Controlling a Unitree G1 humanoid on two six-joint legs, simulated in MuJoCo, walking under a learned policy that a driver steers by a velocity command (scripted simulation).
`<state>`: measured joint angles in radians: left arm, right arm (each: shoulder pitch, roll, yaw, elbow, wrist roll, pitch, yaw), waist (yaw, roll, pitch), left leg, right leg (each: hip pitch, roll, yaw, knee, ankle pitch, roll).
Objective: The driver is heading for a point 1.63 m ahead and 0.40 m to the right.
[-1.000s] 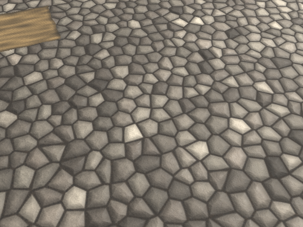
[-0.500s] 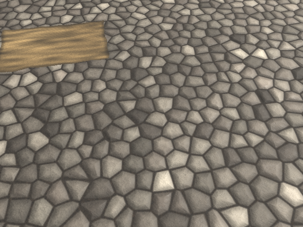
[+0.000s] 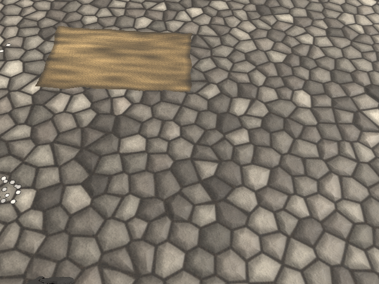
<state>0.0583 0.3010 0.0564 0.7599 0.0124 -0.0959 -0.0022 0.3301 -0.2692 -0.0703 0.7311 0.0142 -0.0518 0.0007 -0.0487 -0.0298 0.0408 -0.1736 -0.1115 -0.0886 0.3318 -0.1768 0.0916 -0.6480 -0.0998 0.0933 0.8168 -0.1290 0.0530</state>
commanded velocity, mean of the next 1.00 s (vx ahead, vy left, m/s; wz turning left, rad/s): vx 0.50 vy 0.00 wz -0.04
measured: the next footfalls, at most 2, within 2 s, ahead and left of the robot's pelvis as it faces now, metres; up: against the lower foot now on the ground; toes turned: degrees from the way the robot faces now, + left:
right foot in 0.20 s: +0.30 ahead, -0.14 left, +0.00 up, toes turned +11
left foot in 0.66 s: +0.48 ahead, +0.14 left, +0.00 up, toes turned +2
